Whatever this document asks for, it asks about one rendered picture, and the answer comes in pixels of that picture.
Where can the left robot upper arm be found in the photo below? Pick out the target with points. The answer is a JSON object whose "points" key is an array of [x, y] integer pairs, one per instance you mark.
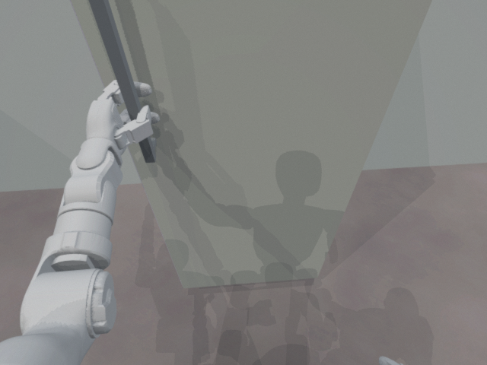
{"points": [[65, 311]]}

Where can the left robot hand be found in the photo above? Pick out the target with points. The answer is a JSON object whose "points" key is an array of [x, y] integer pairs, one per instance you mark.
{"points": [[104, 120]]}

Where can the robot left forearm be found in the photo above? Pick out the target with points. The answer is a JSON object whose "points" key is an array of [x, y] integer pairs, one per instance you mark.
{"points": [[81, 239]]}

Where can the handle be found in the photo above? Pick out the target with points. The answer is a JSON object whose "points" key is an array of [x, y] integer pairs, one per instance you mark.
{"points": [[110, 36]]}

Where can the fridge door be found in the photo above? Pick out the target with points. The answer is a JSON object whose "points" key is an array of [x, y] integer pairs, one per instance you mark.
{"points": [[268, 111]]}

